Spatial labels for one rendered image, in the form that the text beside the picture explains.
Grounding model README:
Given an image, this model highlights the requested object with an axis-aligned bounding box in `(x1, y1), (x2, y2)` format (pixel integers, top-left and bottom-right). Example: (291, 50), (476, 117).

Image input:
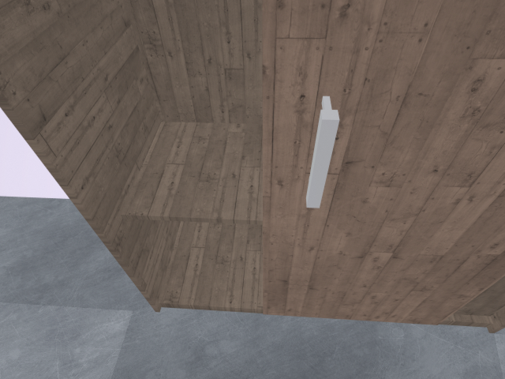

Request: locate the wardrobe door
(453, 276), (505, 316)
(262, 0), (505, 325)

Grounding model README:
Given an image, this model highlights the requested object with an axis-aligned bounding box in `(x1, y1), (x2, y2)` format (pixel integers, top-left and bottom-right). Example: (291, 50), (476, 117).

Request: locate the handle
(306, 96), (339, 208)

